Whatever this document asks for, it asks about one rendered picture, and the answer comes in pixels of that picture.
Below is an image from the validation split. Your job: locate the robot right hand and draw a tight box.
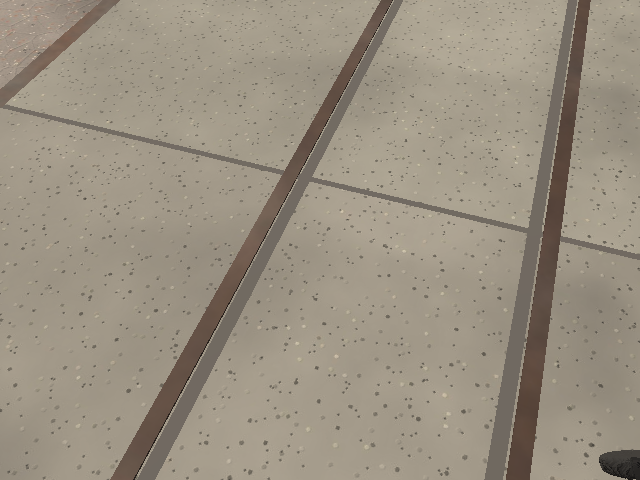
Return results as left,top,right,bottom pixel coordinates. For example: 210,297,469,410
599,450,640,480

